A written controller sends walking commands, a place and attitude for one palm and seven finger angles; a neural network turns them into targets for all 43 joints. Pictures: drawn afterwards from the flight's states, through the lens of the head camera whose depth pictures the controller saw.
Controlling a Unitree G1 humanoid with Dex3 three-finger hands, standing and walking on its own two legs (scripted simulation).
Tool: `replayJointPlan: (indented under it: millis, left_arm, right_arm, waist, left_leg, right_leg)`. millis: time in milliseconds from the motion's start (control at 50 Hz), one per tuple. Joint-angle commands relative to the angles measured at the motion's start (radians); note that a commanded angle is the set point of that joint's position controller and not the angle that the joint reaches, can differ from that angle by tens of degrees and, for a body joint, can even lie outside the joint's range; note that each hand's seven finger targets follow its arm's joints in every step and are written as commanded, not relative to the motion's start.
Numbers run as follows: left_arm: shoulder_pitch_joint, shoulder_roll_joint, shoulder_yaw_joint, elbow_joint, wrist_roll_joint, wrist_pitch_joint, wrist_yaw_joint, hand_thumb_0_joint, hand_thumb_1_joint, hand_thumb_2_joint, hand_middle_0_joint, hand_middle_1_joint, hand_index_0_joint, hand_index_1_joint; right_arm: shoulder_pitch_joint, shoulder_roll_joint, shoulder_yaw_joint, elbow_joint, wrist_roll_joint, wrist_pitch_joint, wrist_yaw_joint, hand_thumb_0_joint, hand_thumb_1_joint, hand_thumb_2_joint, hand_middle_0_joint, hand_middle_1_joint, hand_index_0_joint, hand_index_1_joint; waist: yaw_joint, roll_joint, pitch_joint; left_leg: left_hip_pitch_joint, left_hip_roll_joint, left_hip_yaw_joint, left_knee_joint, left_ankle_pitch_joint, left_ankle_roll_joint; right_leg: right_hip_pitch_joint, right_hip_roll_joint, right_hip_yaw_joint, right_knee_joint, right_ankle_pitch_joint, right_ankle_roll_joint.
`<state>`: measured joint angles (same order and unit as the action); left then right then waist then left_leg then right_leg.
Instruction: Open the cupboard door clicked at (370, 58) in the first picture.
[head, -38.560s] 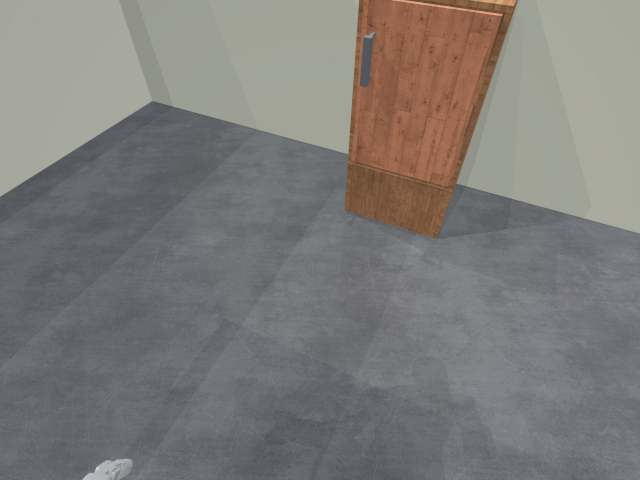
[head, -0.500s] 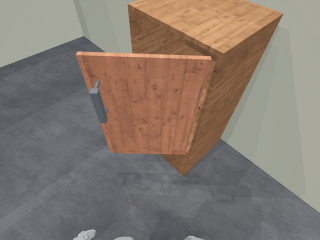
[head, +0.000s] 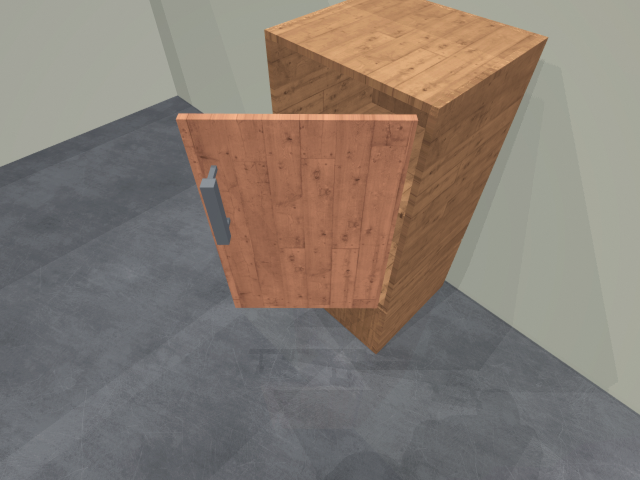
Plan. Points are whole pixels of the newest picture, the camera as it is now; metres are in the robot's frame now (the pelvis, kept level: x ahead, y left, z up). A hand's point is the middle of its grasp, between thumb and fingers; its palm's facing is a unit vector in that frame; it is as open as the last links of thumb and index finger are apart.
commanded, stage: come to a stop and stand still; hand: left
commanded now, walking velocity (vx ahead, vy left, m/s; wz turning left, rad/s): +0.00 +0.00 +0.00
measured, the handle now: (218, 206) +0.58 +0.23 -0.04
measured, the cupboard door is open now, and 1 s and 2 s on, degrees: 45 45 45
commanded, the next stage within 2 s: look again from close up in 0.30 s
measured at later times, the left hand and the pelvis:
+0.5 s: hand out of the picture -0.04 +0.16 -0.18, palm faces +0.01 -0.99 -0.17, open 7.4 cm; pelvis -0.02 +0.00 -0.01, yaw +1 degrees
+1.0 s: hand out of the picture +0.03 +0.20 -0.18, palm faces +0.00 -0.98 -0.20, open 7.4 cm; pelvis +0.02 +0.03 +0.00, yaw +0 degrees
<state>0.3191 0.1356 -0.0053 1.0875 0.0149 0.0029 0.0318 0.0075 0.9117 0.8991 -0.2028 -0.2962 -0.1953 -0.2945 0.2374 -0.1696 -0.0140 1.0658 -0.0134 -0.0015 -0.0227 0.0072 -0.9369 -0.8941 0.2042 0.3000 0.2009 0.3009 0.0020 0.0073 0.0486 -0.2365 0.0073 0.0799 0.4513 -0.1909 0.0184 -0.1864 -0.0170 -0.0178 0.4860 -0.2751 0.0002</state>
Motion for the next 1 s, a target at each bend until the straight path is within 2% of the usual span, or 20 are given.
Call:
replayJointPlan:
  millis: [0, 60, 160, 360, 380, 400, 420, 440, 480, 500, 520, 540, 580, 620, 700, 760, 840, 940, 960, 980]
  left_arm:
    - [0.011, 0.110, 0.016, -0.038, -0.001, -0.014, 0.002, 0.000, 0.900, 0.900, -0.200, -0.300, -0.200, -0.300]
    - [0.030, 0.104, 0.016, -0.027, 0.000, -0.011, 0.002, 0.000, 0.900, 0.900, -0.200, -0.300, -0.200, -0.300]
    - [0.049, 0.096, 0.020, -0.021, 0.000, -0.011, 0.001, 0.000, 0.900, 0.900, -0.200, -0.300, -0.200, -0.300]
    - [0.071, 0.070, 0.020, -0.011, -0.001, -0.019, 0.000, 0.000, 0.900, 0.900, -0.200, -0.300, -0.200, -0.300]
    - [0.148, 0.108, 0.012, 0.015, 0.013, -0.036, 0.037, 0.000, 0.900, 0.900, -0.200, -0.300, -0.200, -0.300]
    - [0.060, 0.163, 0.018, -0.044, 0.007, -0.042, 0.028, 0.000, 0.900, 0.900, -0.200, -0.300, -0.200, -0.300]
    - [0.008, 0.177, 0.030, -0.071, 0.011, -0.046, 0.021, 0.000, 0.900, 0.900, -0.200, -0.300, -0.200, -0.300]
    - [-0.007, 0.166, 0.028, -0.073, 0.007, -0.049, 0.020, 0.000, 0.900, 0.900, -0.200, -0.300, -0.200, -0.300]
    - [0.005, 0.129, 0.025, -0.074, 0.003, -0.052, 0.018, 0.000, 0.900, 0.900, -0.200, -0.300, -0.200, -0.300]
    - [0.010, 0.110, 0.023, -0.072, 0.001, -0.049, 0.018, 0.000, 0.900, 0.900, -0.200, -0.300, -0.200, -0.300]
    - [0.013, 0.103, 0.023, -0.079, 0.005, -0.043, 0.018, 0.000, 0.900, 0.900, -0.200, -0.300, -0.200, -0.300]
    - [0.031, 0.093, 0.023, -0.075, 0.004, -0.035, 0.016, 0.000, 0.900, 0.900, -0.200, -0.300, -0.200, -0.300]
    - [0.065, 0.084, 0.022, -0.066, 0.004, -0.029, 0.012, 0.000, 0.900, 0.900, -0.200, -0.300, -0.200, -0.300]
    - [0.077, 0.080, 0.019, -0.064, 0.007, -0.031, 0.010, 0.000, 0.900, 0.900, -0.200, -0.300, -0.200, -0.300]
    - [0.065, 0.089, 0.019, -0.071, 0.004, -0.031, 0.010, 0.000, 0.900, 0.900, -0.200, -0.300, -0.200, -0.300]
    - [0.055, 0.105, 0.021, -0.076, 0.003, -0.034, 0.010, 0.000, 0.900, 0.900, -0.200, -0.300, -0.200, -0.300]
    - [0.040, 0.121, 0.022, -0.074, 0.004, -0.031, 0.011, 0.000, 0.900, 0.900, -0.200, -0.300, -0.200, -0.300]
    - [0.036, 0.127, 0.021, -0.066, 0.006, -0.026, 0.010, 0.000, 0.900, 0.900, -0.200, -0.300, -0.200, -0.300]
    - [0.071, 0.137, 0.013, -0.037, 0.011, -0.022, 0.045, 0.000, 0.900, 0.900, -0.200, -0.300, -0.200, -0.300]
    - [-0.705, 0.422, 0.228, -1.629, -0.162, -0.228, 0.057, 0.000, 0.877, 0.890, -0.202, -0.315, -0.202, -0.315]
  right_arm:
    - [0.051, -0.070, -0.007, -0.010, 0.003, -0.005, 0.000, 0.000, -0.900, -0.900, 0.200, 0.300, 0.200, 0.300]
    - [0.067, -0.062, -0.005, 0.006, -0.001, 0.001, 0.001, 0.000, -0.900, -0.900, 0.200, 0.300, 0.200, 0.300]
    - [0.095, -0.052, -0.005, 0.021, -0.004, 0.003, 0.001, 0.000, -0.900, -0.900, 0.200, 0.300, 0.200, 0.300]
    - [0.144, -0.027, -0.002, 0.036, -0.003, -0.008, -0.004, 0.000, -0.900, -0.900, 0.200, 0.300, 0.200, 0.300]
    - [-0.014, -0.084, -0.008, -0.039, 0.001, -0.015, 0.008, 0.000, -0.900, -0.900, 0.200, 0.300, 0.200, 0.300]
    - [0.073, -0.021, -0.006, -0.062, 0.000, 0.001, 0.017, 0.000, -0.900, -0.900, 0.200, 0.300, 0.200, 0.300]
    - [0.106, -0.017, -0.002, -0.047, -0.013, 0.006, 0.023, 0.000, -0.900, -0.900, 0.200, 0.300, 0.200, 0.300]
    - [0.143, -0.020, -0.004, -0.045, -0.012, 0.004, 0.024, 0.000, -0.900, -0.900, 0.200, 0.300, 0.200, 0.300]
    - [0.176, -0.022, 0.000, -0.047, -0.007, -0.011, 0.021, 0.000, -0.900, -0.900, 0.200, 0.300, 0.200, 0.300]
    - [0.176, -0.036, 0.000, -0.050, -0.008, -0.018, 0.017, 0.000, -0.900, -0.900, 0.200, 0.300, 0.200, 0.300]
    - [0.171, -0.044, -0.001, -0.056, -0.010, -0.021, 0.014, 0.000, -0.900, -0.900, 0.200, 0.300, 0.200, 0.300]
    - [0.149, -0.060, 0.000, -0.062, -0.011, -0.023, 0.012, 0.000, -0.900, -0.900, 0.200, 0.300, 0.200, 0.300]
    - [0.112, -0.076, -0.003, -0.074, -0.009, -0.024, 0.008, 0.000, -0.900, -0.900, 0.200, 0.300, 0.200, 0.300]
    - [0.100, -0.079, -0.004, -0.079, -0.008, -0.028, 0.006, 0.000, -0.900, -0.900, 0.200, 0.300, 0.200, 0.300]
    - [0.098, -0.089, -0.005, -0.064, -0.006, -0.034, 0.004, 0.000, -0.900, -0.900, 0.200, 0.300, 0.200, 0.300]
    - [0.092, -0.095, -0.004, -0.055, -0.005, -0.041, 0.003, 0.000, -0.900, -0.900, 0.200, 0.300, 0.200, 0.300]
    - [0.078, -0.107, -0.004, -0.050, -0.003, -0.045, 0.001, 0.000, -0.900, -0.900, 0.200, 0.300, 0.200, 0.300]
    - [0.051, -0.116, -0.007, -0.046, -0.002, -0.041, 0.000, 0.000, -0.900, -0.900, 0.200, 0.300, 0.200, 0.300]
    - [-0.006, -0.148, -0.005, -0.104, 0.014, -0.031, 0.004, 0.000, -0.900, -0.900, 0.200, 0.300, 0.200, 0.300]
    - [0.017, -0.279, -0.045, -0.455, 0.058, -0.174, -0.024, 0.000, -0.900, -0.900, 0.200, 0.300, 0.200, 0.300]
  waist:
    - [-0.008, -0.054, 0.049]
    - [-0.006, -0.029, 0.088]
    - [-0.002, -0.015, 0.091]
    - [0.000, -0.019, 0.050]
    - [0.057, 0.030, 0.104]
    - [-0.034, -0.019, 0.016]
    - [-0.042, -0.010, 0.020]
    - [-0.058, -0.056, 0.005]
    - [-0.058, -0.058, -0.028]
    - [-0.052, -0.026, -0.010]
    - [-0.042, 0.001, 0.017]
    - [-0.025, 0.064, 0.041]
    - [-0.001, 0.077, 0.070]
    - [0.010, 0.013, 0.072]
    - [0.005, -0.026, 0.033]
    - [0.003, -0.015, -0.013]
    - [0.000, 0.008, -0.035]
    - [0.001, 0.016, -0.015]
    - [0.019, -0.054, 0.024]
    - [-0.110, 0.096, -0.481]
  left_leg:
    - [0.041, 0.086, -0.099, -0.105, -0.066, 0.002]
    - [0.021, 0.081, -0.106, -0.118, -0.123, 0.004]
    - [-0.014, 0.080, -0.113, -0.129, -0.178, 0.004]
    - [-0.023, 0.086, -0.121, -0.126, -0.134, 0.005]
    - [-0.080, 0.075, -0.061, 0.099, -0.102, -0.036]
    - [-0.036, 0.036, -0.062, 0.147, -0.168, -0.030]
    - [-0.009, 0.033, -0.052, 0.164, -0.145, -0.023]
    - [0.003, 0.039, -0.053, 0.161, -0.125, -0.017]
    - [0.025, 0.042, -0.079, 0.093, -0.058, -0.010]
    - [0.010, 0.062, -0.098, 0.046, -0.059, -0.003]
    - [-0.040, 0.082, -0.124, 0.005, -0.084, 0.006]
    - [-0.093, 0.096, -0.160, -0.039, -0.139, 0.017]
    - [-0.163, 0.119, -0.206, -0.118, -0.235, 0.035]
    - [-0.178, 0.115, -0.209, -0.130, -0.216, 0.043]
    - [-0.097, 0.109, -0.184, -0.119, -0.131, 0.040]
    - [-0.033, 0.105, -0.162, -0.093, 0.004, 0.040]
    - [0.013, 0.106, -0.142, -0.076, 0.108, 0.039]
    - [0.025, 0.106, -0.134, -0.083, 0.096, 0.038]
    - [-0.022, 0.135, -0.112, 0.052, 0.137, 0.010]
    - [0.247, 0.017, -0.127, -0.012, 0.243, -0.018]
  right_leg:
    - [-0.122, -0.093, 0.107, -0.166, -0.061, -0.033]
    - [-0.157, -0.085, 0.110, -0.187, -0.141, -0.035]
    - [-0.162, -0.077, 0.110, -0.190, -0.192, -0.037]
    - [-0.117, -0.073, 0.096, -0.161, -0.104, -0.042]
    - [-0.142, -0.124, 0.154, -0.197, 0.052, -0.037]
    - [-0.197, -0.184, 0.236, -0.254, -0.277, -0.078]
    - [-0.236, -0.196, 0.224, -0.257, -0.325, -0.096]
    - [-0.244, -0.170, 0.182, -0.236, -0.323, -0.094]
    - [-0.210, -0.123, 0.128, -0.156, -0.194, -0.084]
    - [-0.203, -0.094, 0.103, -0.112, -0.168, -0.074]
    - [-0.180, -0.070, 0.074, -0.082, -0.158, -0.067]
    - [-0.156, -0.053, 0.063, -0.054, -0.154, -0.059]
    - [-0.100, -0.034, 0.037, -0.016, -0.088, -0.046]
    - [-0.062, -0.039, 0.038, -0.018, -0.030, -0.043]
    - [-0.062, -0.055, 0.049, -0.033, 0.021, -0.036]
    - [-0.045, -0.066, 0.055, -0.035, 0.083, -0.030]
    - [-0.032, -0.071, 0.053, -0.037, 0.121, -0.023]
    - [-0.037, -0.074, 0.056, -0.053, 0.120, -0.019]
    - [-0.067, -0.095, 0.078, -0.091, 0.111, -0.015]
    - [-0.062, 0.008, -0.049, 0.028, 0.257, -0.037]
